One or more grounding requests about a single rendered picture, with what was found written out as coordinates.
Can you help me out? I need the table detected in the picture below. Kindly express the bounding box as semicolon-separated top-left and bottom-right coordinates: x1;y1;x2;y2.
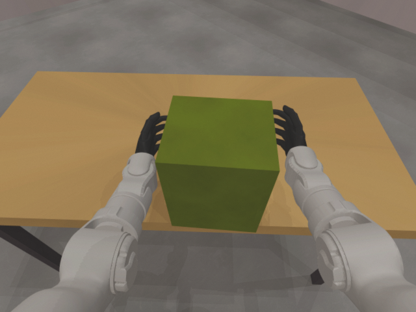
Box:
0;71;416;285

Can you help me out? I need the robot left upper arm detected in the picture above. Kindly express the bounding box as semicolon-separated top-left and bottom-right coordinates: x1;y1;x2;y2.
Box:
11;228;138;312

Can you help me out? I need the left robot forearm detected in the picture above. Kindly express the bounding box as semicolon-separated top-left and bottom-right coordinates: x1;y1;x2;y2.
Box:
59;152;157;276

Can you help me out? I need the carton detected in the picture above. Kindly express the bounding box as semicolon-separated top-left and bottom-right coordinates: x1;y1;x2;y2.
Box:
155;96;280;233

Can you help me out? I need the robot left hand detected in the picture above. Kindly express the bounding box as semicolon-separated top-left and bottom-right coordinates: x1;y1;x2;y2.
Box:
135;112;167;156

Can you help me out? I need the robot right upper arm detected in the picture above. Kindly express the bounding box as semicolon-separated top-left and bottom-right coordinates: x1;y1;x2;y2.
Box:
316;222;416;312

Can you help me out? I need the right robot forearm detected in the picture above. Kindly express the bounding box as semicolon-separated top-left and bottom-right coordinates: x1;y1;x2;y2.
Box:
285;146;404;275

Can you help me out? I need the robot right hand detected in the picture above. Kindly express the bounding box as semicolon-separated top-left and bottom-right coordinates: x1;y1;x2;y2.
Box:
273;105;307;156

